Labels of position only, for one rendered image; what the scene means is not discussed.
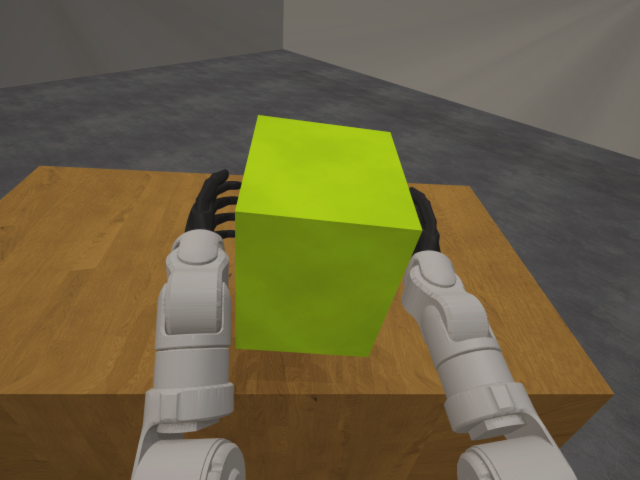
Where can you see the right robot hand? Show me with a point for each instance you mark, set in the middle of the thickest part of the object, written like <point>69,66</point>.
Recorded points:
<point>429,238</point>

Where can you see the pedestal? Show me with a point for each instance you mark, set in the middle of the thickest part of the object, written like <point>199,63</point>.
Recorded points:
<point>82,263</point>

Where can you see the robot right upper arm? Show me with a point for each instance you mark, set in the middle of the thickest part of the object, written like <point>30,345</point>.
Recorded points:
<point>524,458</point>

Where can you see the carton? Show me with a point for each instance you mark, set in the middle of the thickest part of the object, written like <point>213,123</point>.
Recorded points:
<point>325,227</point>

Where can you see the robot left upper arm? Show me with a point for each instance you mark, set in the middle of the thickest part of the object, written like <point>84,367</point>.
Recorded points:
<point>192,459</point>

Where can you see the robot right forearm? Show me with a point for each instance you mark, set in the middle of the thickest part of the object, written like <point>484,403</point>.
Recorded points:
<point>482,397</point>

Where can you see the left robot hand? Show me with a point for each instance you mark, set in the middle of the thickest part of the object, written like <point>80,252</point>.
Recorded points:
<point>202,214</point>

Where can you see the robot left forearm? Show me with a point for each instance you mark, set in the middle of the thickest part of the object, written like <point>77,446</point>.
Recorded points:
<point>191,388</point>

